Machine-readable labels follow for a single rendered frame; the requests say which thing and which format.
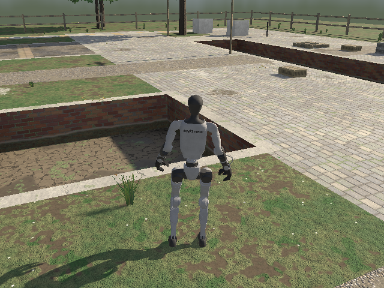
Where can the robot right forearm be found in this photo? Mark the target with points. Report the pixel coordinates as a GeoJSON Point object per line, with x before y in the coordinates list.
{"type": "Point", "coordinates": [223, 160]}

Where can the robot right upper arm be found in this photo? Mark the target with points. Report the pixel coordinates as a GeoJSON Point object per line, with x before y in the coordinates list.
{"type": "Point", "coordinates": [212, 127]}

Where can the robot left forearm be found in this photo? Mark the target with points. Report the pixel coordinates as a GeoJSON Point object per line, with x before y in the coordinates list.
{"type": "Point", "coordinates": [161, 155]}

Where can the robot right hand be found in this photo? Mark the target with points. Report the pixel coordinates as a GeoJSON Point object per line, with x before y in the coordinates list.
{"type": "Point", "coordinates": [226, 172]}

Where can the left robot thigh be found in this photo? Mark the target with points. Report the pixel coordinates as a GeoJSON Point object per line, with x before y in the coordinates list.
{"type": "Point", "coordinates": [177, 176]}

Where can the robot left upper arm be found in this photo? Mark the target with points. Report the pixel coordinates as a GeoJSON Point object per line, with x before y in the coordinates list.
{"type": "Point", "coordinates": [175, 125]}

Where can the robot torso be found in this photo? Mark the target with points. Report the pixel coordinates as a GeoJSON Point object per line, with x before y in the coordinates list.
{"type": "Point", "coordinates": [192, 146]}

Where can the robot left hand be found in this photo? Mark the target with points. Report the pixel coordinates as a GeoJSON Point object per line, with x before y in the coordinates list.
{"type": "Point", "coordinates": [157, 164]}

